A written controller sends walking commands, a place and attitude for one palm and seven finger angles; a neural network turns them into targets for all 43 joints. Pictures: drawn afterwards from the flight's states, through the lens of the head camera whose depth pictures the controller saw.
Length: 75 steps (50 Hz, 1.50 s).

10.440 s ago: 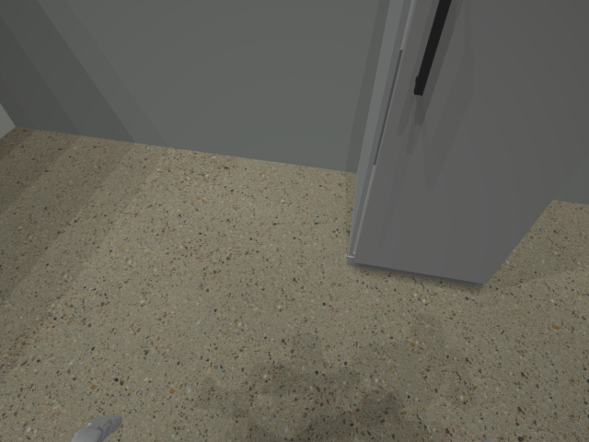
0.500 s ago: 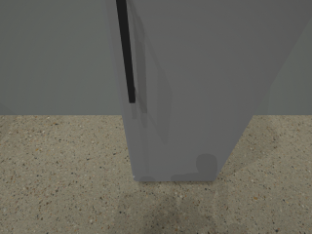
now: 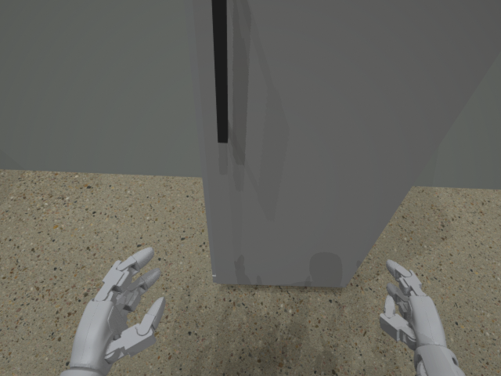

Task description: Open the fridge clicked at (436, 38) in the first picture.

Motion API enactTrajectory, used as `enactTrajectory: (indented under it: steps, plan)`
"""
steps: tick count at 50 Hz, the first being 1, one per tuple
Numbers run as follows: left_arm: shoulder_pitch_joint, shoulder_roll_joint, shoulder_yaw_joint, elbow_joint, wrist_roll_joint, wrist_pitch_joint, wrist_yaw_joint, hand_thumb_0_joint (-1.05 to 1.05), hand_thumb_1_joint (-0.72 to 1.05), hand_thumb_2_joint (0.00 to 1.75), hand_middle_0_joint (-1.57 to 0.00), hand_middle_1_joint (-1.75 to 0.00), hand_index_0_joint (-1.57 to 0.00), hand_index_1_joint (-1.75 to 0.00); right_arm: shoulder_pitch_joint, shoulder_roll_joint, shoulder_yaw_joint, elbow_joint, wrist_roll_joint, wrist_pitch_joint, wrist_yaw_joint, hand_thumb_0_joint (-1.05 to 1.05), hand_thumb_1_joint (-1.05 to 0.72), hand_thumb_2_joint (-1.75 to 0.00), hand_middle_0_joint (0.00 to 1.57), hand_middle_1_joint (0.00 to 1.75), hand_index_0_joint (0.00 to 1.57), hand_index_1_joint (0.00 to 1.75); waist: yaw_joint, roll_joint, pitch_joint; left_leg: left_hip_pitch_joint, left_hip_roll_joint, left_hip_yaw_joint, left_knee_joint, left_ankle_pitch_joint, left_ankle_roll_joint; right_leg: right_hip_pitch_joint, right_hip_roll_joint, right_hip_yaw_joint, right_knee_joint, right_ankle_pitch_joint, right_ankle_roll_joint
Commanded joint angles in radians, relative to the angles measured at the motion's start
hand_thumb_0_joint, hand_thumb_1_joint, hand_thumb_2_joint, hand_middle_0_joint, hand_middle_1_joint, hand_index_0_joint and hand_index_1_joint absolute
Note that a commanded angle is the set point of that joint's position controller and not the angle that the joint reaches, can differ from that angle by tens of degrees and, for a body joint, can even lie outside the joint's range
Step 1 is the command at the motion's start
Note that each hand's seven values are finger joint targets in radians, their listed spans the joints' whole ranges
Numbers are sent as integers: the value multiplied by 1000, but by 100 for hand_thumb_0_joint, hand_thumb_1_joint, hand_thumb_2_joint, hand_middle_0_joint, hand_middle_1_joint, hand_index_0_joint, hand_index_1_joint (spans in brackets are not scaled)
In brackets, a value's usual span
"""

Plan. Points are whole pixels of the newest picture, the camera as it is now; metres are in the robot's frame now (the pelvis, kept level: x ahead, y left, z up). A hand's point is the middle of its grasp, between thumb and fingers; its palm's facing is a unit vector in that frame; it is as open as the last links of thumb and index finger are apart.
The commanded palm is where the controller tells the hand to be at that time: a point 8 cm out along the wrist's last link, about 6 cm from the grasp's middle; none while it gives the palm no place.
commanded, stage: raise the hand to about handle height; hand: left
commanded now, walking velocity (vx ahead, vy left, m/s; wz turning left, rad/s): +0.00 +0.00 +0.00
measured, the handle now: (221, 51) +0.52 +0.10 +0.27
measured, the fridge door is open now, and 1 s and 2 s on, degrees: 0 0 0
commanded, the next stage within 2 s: move the hooked fingers beside the handle in 1.68 s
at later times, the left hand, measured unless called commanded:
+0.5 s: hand (74, 254) +0.22 +0.24 +0.14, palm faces +0.17 -0.98 -0.08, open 11.6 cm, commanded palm +0.19 +0.28 +0.14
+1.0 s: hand (6, 185) +0.25 +0.29 +0.23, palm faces +0.15 -0.98 -0.09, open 13.9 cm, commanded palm +0.21 +0.33 +0.24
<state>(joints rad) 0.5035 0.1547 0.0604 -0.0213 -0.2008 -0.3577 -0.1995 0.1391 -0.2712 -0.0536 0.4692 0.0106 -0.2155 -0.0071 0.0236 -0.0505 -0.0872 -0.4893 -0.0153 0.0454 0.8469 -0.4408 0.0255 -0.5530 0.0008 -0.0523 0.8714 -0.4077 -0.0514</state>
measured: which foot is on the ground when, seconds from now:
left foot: down 0.00-1.00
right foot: down 0.00-1.00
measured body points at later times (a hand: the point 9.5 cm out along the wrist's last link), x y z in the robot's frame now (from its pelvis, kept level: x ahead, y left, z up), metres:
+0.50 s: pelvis +0.00 +0.01 +0.02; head +0.01 +0.00 +0.47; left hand +0.21 +0.29 +0.15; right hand +0.16 -0.22 -0.06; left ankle -0.01 +0.11 -0.70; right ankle +0.02 -0.09 -0.70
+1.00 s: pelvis +0.00 +0.02 +0.04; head -0.03 +0.00 +0.49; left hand +0.24 +0.35 +0.23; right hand +0.23 -0.17 -0.01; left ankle -0.01 +0.11 -0.70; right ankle +0.02 -0.09 -0.70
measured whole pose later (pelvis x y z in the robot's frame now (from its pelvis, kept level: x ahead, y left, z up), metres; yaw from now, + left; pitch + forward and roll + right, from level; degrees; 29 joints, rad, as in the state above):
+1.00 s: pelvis +0.00 +0.02 +0.04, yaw +3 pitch -4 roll -1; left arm -0.08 0.44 0.42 -0.02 -0.33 0.24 -0.37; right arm 0.17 -0.25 0.11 0.61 0.08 -0.26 -0.11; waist 0.09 0.06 -0.01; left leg -0.16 -0.03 0.00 0.52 -0.29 0.04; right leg -0.18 -0.01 -0.09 0.50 -0.25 -0.03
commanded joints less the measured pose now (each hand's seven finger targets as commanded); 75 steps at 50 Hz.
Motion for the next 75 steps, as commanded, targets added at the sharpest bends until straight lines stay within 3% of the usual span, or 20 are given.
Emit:
enactTrajectory:
  steps: [1,3,6,9,12,14,18,24,28,33,39,45,53,56,60,63,68,69,73,75]
  plan:
    - [-80,142,150,-443,-20,-70,99,0,39,68,-24,-63,-24,-63,18,-56,-2,-166,0,-3,-16,0,-90,-90,20,30,20,30,8,194,-147,4,-10,-31,-94,269,-2,114,1,34,-125,262,13]
    - [-220,169,139,-577,-22,-142,121,0,34,66,-24,-66,-24,-66,58,-66,8,-143,-8,-13,-27,0,-90,-90,20,30,20,30,-47,156,-160,33,3,-59,-58,276,6,68,13,41,-119,260,20]
    - [-250,115,37,-518,-30,-204,62,0,27,63,-25,-70,-25,-70,65,-79,26,-93,4,-50,-41,0,-90,-90,20,30,20,30,-92,161,-115,52,16,-84,-52,225,7,7,15,28,-140,190,22]
    - [-306,162,27,-385,-48,-134,-46,0,20,60,-25,-75,-25,-75,48,-104,41,-66,24,-70,-65,0,-90,-90,20,30,20,30,-110,119,-60,28,17,-103,-80,138,13,32,9,35,-193,101,26]
    - [-196,236,130,-219,-66,51,-107,0,13,57,-25,-80,-25,-80,25,-109,43,-77,44,-71,-90,0,-90,-90,20,30,20,30,-39,10,-82,-12,10,-96,-135,117,12,138,-11,62,-269,34,34]
    - [-165,264,205,-192,-97,177,-115,0,8,55,-26,-82,-26,-82,-16,-100,52,-95,53,-60,-98,0,-90,-90,20,30,20,30,12,18,-109,1,3,-86,-176,147,7,216,-26,59,-288,53,37]
    - [-190,326,390,-348,-174,253,-19,0,-1,51,-27,-88,-27,-88,-60,-55,70,-98,41,-64,-98,0,-90,-90,20,30,20,30,79,16,-163,56,8,-88,-233,287,-6,346,-18,17,-275,214,34]
    - [-287,286,327,-436,-135,157,14,0,-15,45,-27,-98,-27,-98,18,-75,63,-49,34,-126,-66,0,-90,-90,20,30,20,30,28,134,-109,151,16,-66,-268,370,-16,294,3,0,-283,326,27]
    - [-387,287,280,-296,-140,219,-77,0,-24,41,-28,-103,-28,-103,20,-113,58,-16,51,-147,-94,0,-90,-90,20,30,20,30,-6,71,-15,154,16,-72,-294,247,1,262,-1,17,-357,196,35]
    - [-573,451,404,-333,-146,308,-109,0,-36,36,-29,-111,-29,-111,-17,-115,68,-14,57,-155,-128,0,-90,-90,20,30,20,30,33,121,-75,237,13,-93,-349,244,8,341,-6,20,-399,155,31]
    - [-659,463,467,-303,-176,341,-107,0,-50,30,-30,-120,-30,-120,-48,-93,90,-4,54,-154,-115,0,-90,-90,20,30,20,30,52,165,-72,314,11,-95,-389,391,-12,412,4,-8,-400,353,19]
    - [-789,461,410,-140,-155,523,-166,0,-50,30,-30,-120,-30,-120,-65,-111,99,1,77,-102,-114,0,-90,-90,20,30,20,30,28,121,30,299,14,-97,-424,306,-5,361,1,-5,-445,284,22]
    - [-988,659,561,-283,-148,539,-171,0,-50,30,-30,-120,-30,-120,-115,-91,118,-32,64,-76,-109,0,-90,-90,20,30,20,30,61,151,-160,401,3,-107,-430,415,-3,480,7,2,-458,363,15]
    - [-1020,651,561,-177,-156,544,-184,0,-50,30,-30,-120,-30,-120,-108,-96,120,-8,69,-71,-110,0,-90,-90,20,30,20,30,47,143,-110,392,3,-107,-448,392,-3,451,5,-7,-473,353,15]
    - [-1041,608,486,35,-146,641,-224,0,-50,30,-30,-120,-30,-120,-109,-117,118,12,85,-56,-108,0,-90,-90,20,30,20,30,34,143,11,334,6,-108,-459,313,-2,383,-8,2,-492,275,12]
    - [-980,547,418,65,-145,694,-262,0,-50,30,-30,-120,-30,-120,-115,-128,110,-14,96,-47,-95,0,-90,-90,20,30,20,30,38,94,-17,329,10,-109,-442,327,-1,389,-15,13,-476,289,13]
    - [-1025,689,547,-204,-157,615,-242,0,-50,30,-30,-120,-30,-120,-143,-112,108,-61,81,-45,-83,0,-90,-90,20,30,20,30,63,88,-168,368,4,-105,-420,360,5,463,-12,29,-462,294,17]
    - [-1051,711,576,-260,-160,585,-226,0,-50,30,-30,-120,-30,-120,-145,-108,108,-65,76,-50,-85,0,-90,-90,20,30,20,30,65,132,-197,379,-1,-105,-424,365,5,479,-12,30,-463,295,15]
    - [-1022,741,649,-268,-159,528,-165,0,-50,30,-30,-120,-30,-120,-123,-99,109,-38,64,-61,-91,0,-90,-90,20,30,20,30,78,194,-145,388,1,-96,-445,395,1,475,1,9,-478,326,9]
    - [-1009,672,598,-154,-151,562,-156,0,-50,30,-30,-120,-30,-120,-115,-99,108,-16,71,-58,-98,0,-90,-90,20,30,20,30,58,213,-47,359,4,-89,-457,338,0,418,-5,8,-491,283,10]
